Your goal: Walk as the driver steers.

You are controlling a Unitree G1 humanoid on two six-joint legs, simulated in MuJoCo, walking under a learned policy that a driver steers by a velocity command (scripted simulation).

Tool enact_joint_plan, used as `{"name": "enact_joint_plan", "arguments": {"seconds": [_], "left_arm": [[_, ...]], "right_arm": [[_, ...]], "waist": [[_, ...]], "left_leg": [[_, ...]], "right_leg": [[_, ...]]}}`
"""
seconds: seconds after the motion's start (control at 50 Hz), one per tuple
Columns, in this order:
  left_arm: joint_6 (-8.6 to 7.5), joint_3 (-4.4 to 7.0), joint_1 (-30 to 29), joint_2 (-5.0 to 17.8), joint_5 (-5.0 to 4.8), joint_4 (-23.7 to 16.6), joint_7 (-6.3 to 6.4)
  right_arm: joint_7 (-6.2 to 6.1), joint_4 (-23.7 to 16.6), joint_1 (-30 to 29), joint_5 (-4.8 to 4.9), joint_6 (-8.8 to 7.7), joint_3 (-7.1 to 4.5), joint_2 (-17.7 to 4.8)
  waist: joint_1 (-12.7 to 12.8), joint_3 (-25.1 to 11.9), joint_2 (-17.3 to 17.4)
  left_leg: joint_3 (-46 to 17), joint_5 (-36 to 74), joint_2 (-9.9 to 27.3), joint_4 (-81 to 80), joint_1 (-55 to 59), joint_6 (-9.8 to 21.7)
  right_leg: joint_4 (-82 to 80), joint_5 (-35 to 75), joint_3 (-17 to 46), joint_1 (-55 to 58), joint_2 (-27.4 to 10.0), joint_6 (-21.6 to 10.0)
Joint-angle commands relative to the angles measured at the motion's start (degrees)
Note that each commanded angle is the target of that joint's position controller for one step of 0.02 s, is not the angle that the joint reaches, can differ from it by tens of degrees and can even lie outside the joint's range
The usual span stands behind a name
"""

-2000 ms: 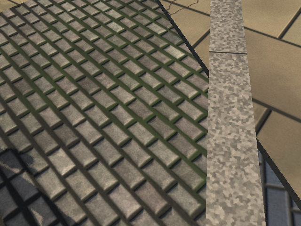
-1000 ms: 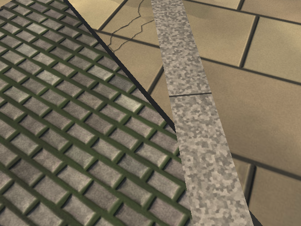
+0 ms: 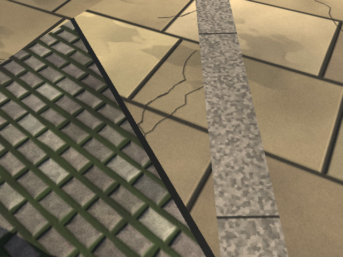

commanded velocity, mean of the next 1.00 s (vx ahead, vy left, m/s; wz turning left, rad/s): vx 0.35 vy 0.00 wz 0.13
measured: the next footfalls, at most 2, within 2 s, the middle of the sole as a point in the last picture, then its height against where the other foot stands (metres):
left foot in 0.42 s outside the picture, level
right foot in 0.94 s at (171, 249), level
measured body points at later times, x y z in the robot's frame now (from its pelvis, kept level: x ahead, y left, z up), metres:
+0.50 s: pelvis +0.25 +0.06 -0.01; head +0.28 +0.08 +0.44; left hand +0.15 +0.30 -0.15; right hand +0.51 -0.11 -0.10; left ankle +0.30 +0.14 -0.73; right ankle +0.10 -0.10 -0.65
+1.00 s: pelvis +0.40 +0.08 -0.01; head +0.44 +0.07 +0.44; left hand +0.50 +0.35 -0.13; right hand +0.49 -0.17 -0.15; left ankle +0.31 +0.15 -0.69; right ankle +0.48 +0.02 -0.73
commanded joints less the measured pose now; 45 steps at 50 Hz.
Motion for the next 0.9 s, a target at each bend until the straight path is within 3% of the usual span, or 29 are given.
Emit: {"name": "enact_joint_plan", "arguments": {"seconds": [0.02, 0.04, 0.12, 0.24, 0.32, 0.38, 0.4, 0.42, 0.44, 0.46, 0.48, 0.5, 0.52, 0.56, 0.58, 0.66, 0.76, 0.84, 0.9], "left_arm": [[-0.58, 1.82, 7.4, 5.0, -0.34, -0.5, 0.28], [-1.06, 1.86, 8.0, 5.0, -0.5, 0.2, 0.21], [-2.42, 2.55, 11.2, 6.1, -1.37, 2.2, -0.33], [-2.09, 2.88, 14.1, 6.5, -1.24, 4.7, -0.49], [-1.43, 3.39, 17.6, 8.2, -1.21, 6.8, 0.01], [-0.26, 3.74, 18.7, 10.3, -1.04, 8.1, 0.57], [0.21, 3.61, 20.0, 10.6, -1.07, 8.8, 0.65], [0.58, 3.2, 20.1, 10.2, -1.32, 9.1, 0.61], [0.45, 2.19, 20.1, 7.7, -1.43, 7.6, 0.28], [0.38, 0.69, 23.8, 1.0, -2.22, 4.5, -1.06], [0.69, 2.61, 16.7, 8.1, -1.68, 4.5, -0.49], [0.29, 2.49, 12.9, 7.1, -2.89, 3.6, -0.5], [-0.02, 1.93, 13.6, 5.4, -3.21, 4.6, -0.48], [1.8, 2.05, 18.9, 4.3, -1.68, 7.8, -0.57], [2.68, 2.28, 20.5, 3.9, -1.29, 8.9, -0.66], [3.96, 2.78, 18.6, 2.3, -1.13, 8.7, -1.35], [4.14, 2.01, 9.2, 0.5, -0.69, 5.3, -2.11], [4.23, 2.13, 7.5, 1.1, -0.16, 3.6, -2.38], [3.89, 2.84, 10.2, 2.3, -0.04, 3.2, -2.11]], "right_arm": [[1.17, -4.3, -1.2, -1.31, 0.38, -0.6, -3.5], [1.64, -4.1, -1.2, -1.58, 1.02, -0.48, -3.2], [2.84, -6.8, -6.8, -1.41, 1.93, -0.05, -2.3], [4.13, -10.7, -18.2, -1.15, 1.58, 1.45, -0.5], [4.58, -13.2, -24.1, -1.5, 1.47, 1.99, -0.6], [3.79, -13.2, -22.2, -2.05, 1.52, 1.52, -1.7], [3.35, -12.0, -17.9, -2.4, 1.18, 1.14, -2.2], [2.66, -8.9, -8.7, -2.88, 0.52, 0.4, -3.1], [1.59, -6.1, 1.1, -3.6, 0.09, -0.76, -6.5], [0.75, -6.4, 0.9, -2.67, 0.08, -1.69, -12.1], [-0.03, -7.0, 3.1, -0.89, 0.56, -1.99, -11.9], [-0.64, -5.7, -1.4, -0.65, 0.26, -1.26, -9.6], [-0.73, -5.1, -3.7, -0.61, -0.46, -0.18, -6.1], [-0.8, -4.8, -8.8, -0.1, -1.56, 1.29, -1.9], [-0.72, -4.6, -9.0, -0.13, -2.11, 1.7, -1.1], [-1.22, -3.3, -9.0, -0.06, -2.88, 1.57, -2.5], [-2.46, -1.8, -7.2, 0.27, -1.86, 1.79, -2.2], [-2.91, -0.4, -4.9, 0.05, -0.64, 0.99, -3.8], [-3.22, -0.5, -5.9, 0.16, 0.38, 0.24, -4.9]], "waist": [[3.8, 0.1, -6.8], [3.5, 0.0, -7.7], [3.3, -0.7, -6.5], [5.3, 2.2, -6.1], [6.8, 3.7, -5.9], [5.2, 1.1, -7.3], [3.5, -1.7, -7.4], [-0.7, -6.6, -5.6], [-4.5, -13.3, -0.5], [-0.6, -19.5, 12.8], [-4.6, -19.7, 2.6], [-2.4, -10.6, 1.2], [0.2, -5.3, -0.3], [5.1, -2.4, 1.0], [5.7, -2.7, 1.6], [6.8, -2.1, 3.1], [3.9, -0.5, 4.7], [2.8, -0.9, 4.4], [4.1, -1.9, 3.9]], "left_leg": [[0.3, 4.4, 7.2, 5.7, -18.5, -0.8], [1.0, 5.7, 7.4, 6.0, -17.7, -1.3], [1.6, 11.5, 8.3, 5.3, -22.3, -2.3], [5.9, 22.8, 8.6, -10.7, -22.0, -2.7], [10.2, 19.9, 7.7, -19.8, -19.1, -0.1], [13.6, 11.2, 3.1, -23.2, -12.0, 3.3], [13.3, 8.9, 0.9, -25.1, -5.7, 4.8], [12.1, 11.9, -0.5, -29.9, 7.1, 6.5], [0.1, 7.5, 8.9, -32.0, 23.7, 9.1], [-29.7, 10.4, 28.6, -36.0, 39.6, 16.0], [-31.8, 16.7, 29.2, -39.6, 35.9, 15.8], [-19.5, 31.1, 27.0, -39.5, 28.0, 14.2], [-11.4, 44.3, 24.3, -40.2, 19.7, 11.9], [-1.0, 52.4, 20.0, -42.3, 10.8, 7.5], [1.6, 56.5, 19.5, -42.8, 8.5, 6.6], [9.1, 60.4, 17.6, -44.1, 8.1, 5.4], [14.6, 56.0, 16.8, -42.5, 10.6, 5.1], [14.5, 56.8, 19.6, -37.0, 15.3, 5.7], [14.4, 59.2, 20.4, -27.1, 15.8, 4.7]], "right_leg": [[-18.8, -4.7, 19.0, 14.7, -17.1, -5.9], [-19.2, 0.8, 15.0, 14.0, -15.6, -5.5], [-20.7, 12.2, 7.4, 16.2, -16.1, -6.6], [-21.4, 17.4, -3.5, 16.9, -13.9, -5.4], [-19.4, 22.5, -6.9, 21.6, -15.8, -4.5], [-9.3, 45.4, -10.4, 25.8, -16.4, -3.3], [-2.0, 51.7, -10.7, 25.4, -16.6, -3.5], [8.9, 48.5, -11.7, 20.7, -15.8, -2.7], [24.0, 29.0, -11.8, 8.3, -14.2, -1.7], [43.9, -23.0, -9.8, -14.6, -3.9, 1.2], [49.3, -18.8, 0.4, -17.6, -2.9, 0.5], [47.8, -12.8, 2.7, -18.5, -4.8, 0.1], [43.1, -11.0, 3.4, -15.0, -5.6, 0.0], [37.1, -10.2, 4.0, -7.5, -6.0, 1.0], [36.1, -9.3, 3.7, -4.5, -5.0, 1.3], [31.8, -2.2, 1.8, -6.7, -3.3, 1.9], [16.3, 5.7, -1.8, -7.3, -3.6, 1.7], [10.0, 1.2, -3.6, -6.0, -2.1, -0.4], [4.9, -4.6, -4.3, -1.9, 0.0, -3.3]]}}
Velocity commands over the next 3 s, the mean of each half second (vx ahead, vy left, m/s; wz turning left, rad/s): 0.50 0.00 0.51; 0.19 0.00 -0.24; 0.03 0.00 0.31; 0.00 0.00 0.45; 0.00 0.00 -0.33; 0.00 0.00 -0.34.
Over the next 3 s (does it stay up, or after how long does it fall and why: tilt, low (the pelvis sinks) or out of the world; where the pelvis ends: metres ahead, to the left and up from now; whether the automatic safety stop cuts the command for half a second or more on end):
stays up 0.37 0.05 0.01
